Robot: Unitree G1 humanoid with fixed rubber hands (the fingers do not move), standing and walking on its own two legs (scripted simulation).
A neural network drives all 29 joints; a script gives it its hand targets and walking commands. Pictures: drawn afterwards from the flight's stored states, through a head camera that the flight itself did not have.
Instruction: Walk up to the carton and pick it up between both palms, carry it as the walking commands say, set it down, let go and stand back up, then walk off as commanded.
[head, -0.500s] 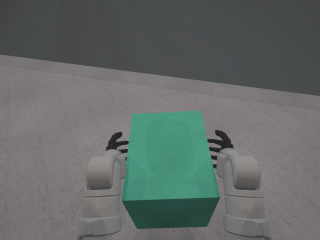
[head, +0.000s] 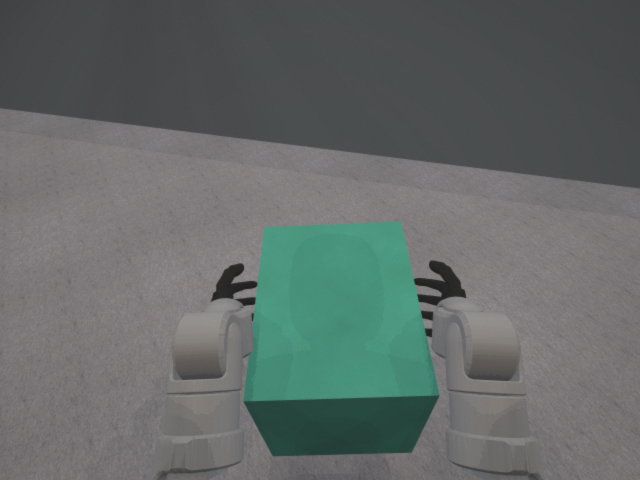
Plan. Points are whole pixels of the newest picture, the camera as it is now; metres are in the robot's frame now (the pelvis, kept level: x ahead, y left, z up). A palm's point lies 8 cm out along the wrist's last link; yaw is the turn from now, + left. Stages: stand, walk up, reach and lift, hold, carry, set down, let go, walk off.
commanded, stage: carry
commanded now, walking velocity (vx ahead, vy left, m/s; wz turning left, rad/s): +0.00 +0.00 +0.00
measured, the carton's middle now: (337, 338) +0.31 +0.00 +0.02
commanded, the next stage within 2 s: hold in 1.18 s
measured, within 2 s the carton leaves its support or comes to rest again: neither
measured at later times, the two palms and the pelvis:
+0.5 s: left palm (259, 303) +0.31 +0.10 +0.09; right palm (481, 306) +0.31 -0.18 +0.09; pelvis +0.03 -0.03 +0.00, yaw -1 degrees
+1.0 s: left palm (271, 304) +0.31 +0.09 +0.09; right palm (494, 309) +0.31 -0.19 +0.08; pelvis +0.04 -0.05 +0.00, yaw -1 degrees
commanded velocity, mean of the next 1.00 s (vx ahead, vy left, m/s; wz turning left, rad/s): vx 0.00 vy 0.00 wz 0.00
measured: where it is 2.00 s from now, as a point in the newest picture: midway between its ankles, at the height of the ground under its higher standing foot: outside the picture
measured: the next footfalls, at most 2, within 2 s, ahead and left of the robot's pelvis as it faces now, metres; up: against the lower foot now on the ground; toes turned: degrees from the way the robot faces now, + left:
none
